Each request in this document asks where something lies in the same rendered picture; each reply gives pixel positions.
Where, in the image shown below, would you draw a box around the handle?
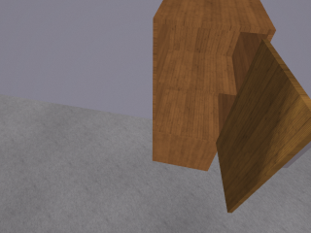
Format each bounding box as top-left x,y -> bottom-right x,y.
282,142 -> 311,168

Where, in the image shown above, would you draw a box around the cupboard door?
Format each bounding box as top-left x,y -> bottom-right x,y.
216,39 -> 311,213

